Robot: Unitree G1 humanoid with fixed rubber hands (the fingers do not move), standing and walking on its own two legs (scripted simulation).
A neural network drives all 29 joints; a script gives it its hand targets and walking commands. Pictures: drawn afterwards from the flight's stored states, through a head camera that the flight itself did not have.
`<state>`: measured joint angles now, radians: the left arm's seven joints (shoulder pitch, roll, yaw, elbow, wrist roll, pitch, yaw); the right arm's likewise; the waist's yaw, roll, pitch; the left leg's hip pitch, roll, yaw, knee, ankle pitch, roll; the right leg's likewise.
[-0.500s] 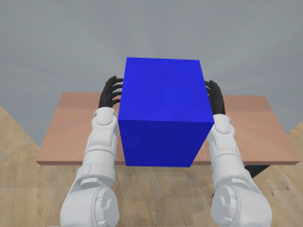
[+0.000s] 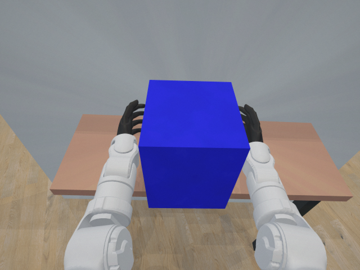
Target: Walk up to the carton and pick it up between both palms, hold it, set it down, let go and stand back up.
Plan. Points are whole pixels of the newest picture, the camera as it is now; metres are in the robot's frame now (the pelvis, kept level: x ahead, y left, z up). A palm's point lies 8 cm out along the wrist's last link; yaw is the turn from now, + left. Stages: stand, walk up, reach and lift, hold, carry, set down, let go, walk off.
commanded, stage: reach and lift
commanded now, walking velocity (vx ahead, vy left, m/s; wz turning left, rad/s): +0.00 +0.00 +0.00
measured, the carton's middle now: (188, 146) +0.40 -0.02 +0.04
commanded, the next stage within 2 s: none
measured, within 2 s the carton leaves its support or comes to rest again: neither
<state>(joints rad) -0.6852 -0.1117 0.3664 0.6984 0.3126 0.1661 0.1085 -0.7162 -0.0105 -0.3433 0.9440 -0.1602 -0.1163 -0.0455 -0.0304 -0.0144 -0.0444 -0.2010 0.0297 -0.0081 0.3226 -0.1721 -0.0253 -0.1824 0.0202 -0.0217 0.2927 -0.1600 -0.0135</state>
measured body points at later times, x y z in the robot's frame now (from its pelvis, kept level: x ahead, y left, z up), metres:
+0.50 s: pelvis -0.02 +0.00 +0.00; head -0.06 +0.03 +0.45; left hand +0.39 +0.14 +0.16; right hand +0.38 -0.15 +0.16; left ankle -0.01 +0.13 -0.75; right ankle -0.01 -0.11 -0.75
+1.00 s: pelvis -0.02 +0.01 +0.00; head -0.07 +0.03 +0.45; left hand +0.39 +0.15 +0.19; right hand +0.38 -0.14 +0.19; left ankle -0.01 +0.13 -0.75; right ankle -0.01 -0.11 -0.75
